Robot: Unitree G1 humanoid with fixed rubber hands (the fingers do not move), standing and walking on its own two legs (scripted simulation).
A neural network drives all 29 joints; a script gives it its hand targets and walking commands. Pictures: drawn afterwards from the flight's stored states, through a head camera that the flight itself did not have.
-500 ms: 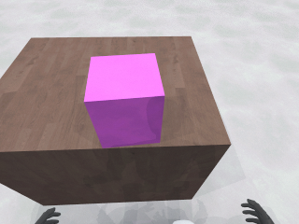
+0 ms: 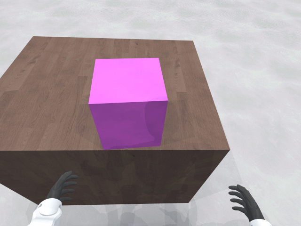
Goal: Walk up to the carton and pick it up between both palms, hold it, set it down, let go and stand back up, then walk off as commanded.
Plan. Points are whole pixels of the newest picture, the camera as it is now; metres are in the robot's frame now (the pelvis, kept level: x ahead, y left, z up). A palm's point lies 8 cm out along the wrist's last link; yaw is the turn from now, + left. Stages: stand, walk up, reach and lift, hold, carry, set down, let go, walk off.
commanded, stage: reach and lift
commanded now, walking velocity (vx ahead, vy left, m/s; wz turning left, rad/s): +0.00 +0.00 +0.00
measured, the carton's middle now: (130, 105) +0.44 +0.06 +0.05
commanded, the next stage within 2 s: none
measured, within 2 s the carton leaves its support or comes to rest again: neither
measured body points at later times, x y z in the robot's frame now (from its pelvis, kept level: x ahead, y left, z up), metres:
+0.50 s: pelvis -0.02 +0.00 +0.01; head -0.04 +0.01 +0.46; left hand +0.17 +0.26 -0.02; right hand +0.18 -0.24 -0.03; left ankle +0.00 +0.15 -0.73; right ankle +0.02 -0.13 -0.73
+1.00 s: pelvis +0.01 +0.00 +0.01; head +0.01 +0.01 +0.46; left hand +0.22 +0.22 +0.06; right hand +0.23 -0.20 +0.04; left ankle +0.00 +0.15 -0.73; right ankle +0.02 -0.13 -0.73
